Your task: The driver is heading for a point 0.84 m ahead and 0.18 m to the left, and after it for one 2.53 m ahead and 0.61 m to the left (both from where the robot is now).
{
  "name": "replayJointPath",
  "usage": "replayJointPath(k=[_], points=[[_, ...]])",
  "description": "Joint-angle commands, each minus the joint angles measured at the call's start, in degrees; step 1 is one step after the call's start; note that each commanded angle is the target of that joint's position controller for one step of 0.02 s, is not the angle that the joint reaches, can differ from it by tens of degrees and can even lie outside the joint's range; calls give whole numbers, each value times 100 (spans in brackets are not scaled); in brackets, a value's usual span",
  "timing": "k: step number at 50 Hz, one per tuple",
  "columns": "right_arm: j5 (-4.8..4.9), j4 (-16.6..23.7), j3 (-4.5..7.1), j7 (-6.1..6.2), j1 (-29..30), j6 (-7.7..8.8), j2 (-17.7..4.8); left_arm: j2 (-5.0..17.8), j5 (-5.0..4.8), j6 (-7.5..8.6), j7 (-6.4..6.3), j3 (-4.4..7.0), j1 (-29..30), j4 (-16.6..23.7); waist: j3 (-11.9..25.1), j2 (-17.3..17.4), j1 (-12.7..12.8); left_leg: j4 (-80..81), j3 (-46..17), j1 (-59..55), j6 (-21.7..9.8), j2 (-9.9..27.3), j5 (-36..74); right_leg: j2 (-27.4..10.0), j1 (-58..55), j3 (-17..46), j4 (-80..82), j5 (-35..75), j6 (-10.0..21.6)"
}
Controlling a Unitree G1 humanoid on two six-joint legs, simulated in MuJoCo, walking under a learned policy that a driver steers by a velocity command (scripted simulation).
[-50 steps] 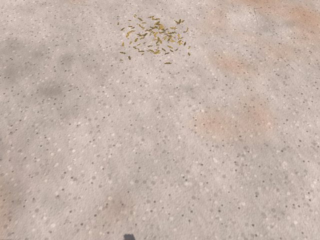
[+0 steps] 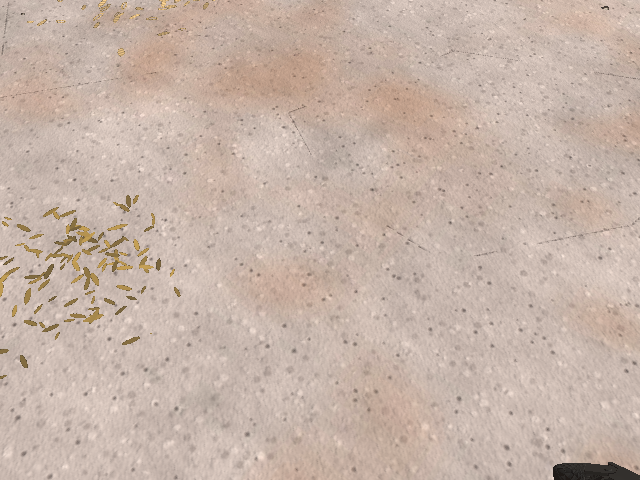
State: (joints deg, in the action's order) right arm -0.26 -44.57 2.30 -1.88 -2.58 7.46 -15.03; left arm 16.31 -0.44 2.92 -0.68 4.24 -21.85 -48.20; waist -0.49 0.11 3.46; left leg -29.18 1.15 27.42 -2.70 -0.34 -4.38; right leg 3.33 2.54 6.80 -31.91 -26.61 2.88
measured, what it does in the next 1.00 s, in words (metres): walks ahead, turning left: right foot, then left foot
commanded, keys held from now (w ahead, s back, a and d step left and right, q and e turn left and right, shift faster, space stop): w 0.24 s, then w+q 0.76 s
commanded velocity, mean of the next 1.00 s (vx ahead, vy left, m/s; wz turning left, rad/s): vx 0.50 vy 0.00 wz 0.29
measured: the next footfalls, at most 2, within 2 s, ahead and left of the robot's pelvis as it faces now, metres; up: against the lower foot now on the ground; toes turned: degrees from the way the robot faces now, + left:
right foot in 0.50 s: +0.44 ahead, -0.12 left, +0.00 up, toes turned +5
left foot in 1.00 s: +0.63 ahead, +0.21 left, +0.00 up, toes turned +26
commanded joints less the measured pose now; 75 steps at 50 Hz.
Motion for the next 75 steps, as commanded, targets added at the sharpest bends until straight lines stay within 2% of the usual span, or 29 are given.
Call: replayJointPath(k=[1, 2, 4, 9, 15, 20, 24, 25, 26, 27, 28, 30, 34, 41, 46, 48, 50, 51, 52, 53, 54, 55, 56, 58, 63, 67, 73, 74, 75], points=[[57, -301, 451, -6, -2343, -19, -1380, 181, -87, 194, 20, -78, -653, 403, 2261, 1761, -868, 1061, -4445, -5039, -1706, 2332, -1269, 217, 3567, 127, -4024, -620, -104], [155, -230, 332, -8, -1994, -35, -993, 697, -192, 239, 36, 30, -141, 481, 1348, 1044, -936, 1244, -4041, -4433, -1401, 2167, -2151, -167, 4177, 339, -4457, -399, -41], [40, -65, 213, 6, -1198, -105, -699, 685, -86, 262, 36, 31, 679, 699, 235, 233, -689, 1535, -2650, -2740, -1089, 1707, -1389, -706, 4045, -86, -3921, 528, -14], [21, -176, 195, 29, -1128, -42, -740, 322, 13, 129, 9, 9, 537, 688, 87, 467, -333, 2050, -1412, -1815, -1130, 1273, 434, -1062, 3469, -304, -2778, 1292, -201], [139, -423, 228, 151, -1691, -167, -908, 109, 28, 217, 58, -83, 1737, 1033, -123, 313, -682, 2103, -753, -1924, -892, 946, 928, -852, 3329, -528, -621, 2989, -366], [190, -588, 251, 209, -2139, -325, -972, 211, -50, 348, 214, -75, 2478, 1286, -267, 402, -838, 1645, -1179, -2454, -846, 1217, 727, -576, 3115, -482, 284, 2910, -344], [165, -526, 279, 256, -1927, -404, -1013, 720, -16, 445, 183, 152, 1309, 998, 413, 509, -84, 280, -1225, -2354, -516, 1007, 1718, -434, 1099, -575, 774, 2451, 28], [76, -349, 172, 240, -1779, -381, -726, 1061, 94, 451, 122, 262, 323, 858, 1265, 202, 367, -1189, -995, -1442, -304, 655, 995, -1215, -555, 101, 426, 2575, 391], [111, -188, -5, 236, -2455, -285, -116, 1566, 159, 366, 93, 392, -234, 747, 2191, -1263, 213, -3278, -375, 720, 94, -171, -1576, -2684, -2712, 2312, 612, 1989, 1195], [223, -225, 62, 217, -2420, -220, -482, 1086, 111, 323, 97, 273, -283, 734, 2351, -1493, 274, -4206, -873, 1438, 125, -41, -2930, -2880, -2622, 3329, 1155, 1179, 1363], [314, -134, 196, 218, -1991, -223, -909, 744, 67, 309, 82, 162, 72, 764, 1411, -1031, 269, -4501, -898, 1791, 110, 239, -2537, -2655, -1892, 2490, 1299, 996, 1103], [222, -34, 227, 233, -1529, -300, -802, 413, 67, 302, 102, 52, 706, 737, 483, -548, -14, -4156, -694, 1526, 150, 615, -1764, -2181, -420, 1246, 1702, 1533, 860], [201, 90, 228, 199, -1568, -574, -409, 425, 100, 417, 122, 92, 1149, 597, -17, -576, -426, -3641, -660, 1002, 254, 873, -1158, -1959, 723, 44, 2386, 2314, 858], [148, 514, 161, 0, -496, -548, -281, 817, 75, 353, 9, 230, 917, 334, -249, -277, -155, -1610, -305, 977, 236, 782, 547, -1819, 417, -1306, 2480, 2834, 688], [145, 899, 187, -124, 140, -582, -427, 1072, -84, 181, 4, 330, 596, 141, -441, -303, -13, -899, 31, 1047, -49, 616, -104, -2105, -461, -1589, 2077, 3168, 490], [127, 942, 281, -136, -109, -607, -597, 1237, -137, 100, -11, 375, 670, 142, -174, -454, -253, -816, 364, 447, -272, 274, -702, -2100, -654, -1780, 1310, 4864, 357], [166, 521, 606, -56, -1704, -636, -1128, 1122, -144, 21, -32, 315, 712, 177, 706, -257, -1091, -365, 591, -1877, -640, -330, -420, -1695, 47, -2135, -927, 5675, 31], [201, 395, 792, 75, -2416, -688, -1756, 687, 108, 63, -33, 147, 549, 330, 1170, 852, -1192, -246, -1219, -3489, -1071, 802, -94, -1340, 1710, -2172, -2935, 2834, -297], [191, 619, 773, 42, -2034, -598, -2115, 202, 121, 257, 25, -32, 315, 664, 1949, 1797, -611, 885, -4581, -4851, -2202, 1911, -1578, -158, 3789, -1034, -4607, -811, -558], [161, 688, 611, -26, -2102, -507, -1558, 775, -116, 441, 90, 71, 1008, 719, 1875, 810, -1054, 1385, -4578, -4762, -1940, 1957, -1806, -414, 4401, -197, -4885, -567, -413], [126, 643, 532, -30, -1968, -430, -1292, 828, -237, 526, 116, 78, 1303, 826, 1185, 658, -985, 1324, -3789, -4214, -1722, 1791, -1502, -628, 4672, -272, -4655, -93, -252], [129, 683, 473, -25, -1611, -394, -1124, 749, -127, 550, 67, 62, 1284, 759, 750, 138, -711, 1281, -3142, -3358, -1528, 1545, -903, -882, 4366, -251, -4152, 352, -217], [106, 757, 409, 5, -1244, -392, -912, 814, 24, 519, 26, 108, 1230, 693, 546, 154, -488, 1318, -2626, -2658, -1405, 1339, -319, -1052, 3916, -223, -3642, 621, -244], [19, 878, 352, 63, -967, -382, -784, 765, 62, 376, 60, 126, 979, 604, 466, 300, -245, 1546, -2185, -2008, -1389, 1181, 372, -1149, 3373, -260, -3244, 938, -328], [-5, 615, 325, 206, -1158, -319, -846, 392, 90, 231, 88, -15, 1322, 602, 142, 268, -337, 1652, -780, -1657, -1103, 865, 2576, -1057, 3244, -569, -1711, 2335, -560], [-52, 377, 287, 255, -1363, -343, -853, 291, 6, 285, 213, -88, 1730, 653, 168, 365, -623, 1607, -252, -1739, -794, 800, 2427, -744, 2587, -737, -450, 3836, -405], [50, 226, 353, 359, -1036, -524, -984, 731, 75, 262, 392, 87, 1403, 778, 223, 475, -344, 293, -253, -2751, -587, 1176, 3317, -380, 2576, -802, 127, 2389, 12], [75, 266, 346, 409, -962, -583, -948, 873, 94, 275, 392, 177, 859, 650, 475, 345, -83, -547, -90, -2671, -399, 942, 3459, -218, 1918, -883, 508, 2822, 139], [-23, 391, 312, 452, -1107, -589, -896, 1265, 125, 271, 340, 285, 436, 656, 1004, -274, 7, -1971, 182, -2035, -41, 479, 2232, -812, 814, 18, 493, 4975, 472]])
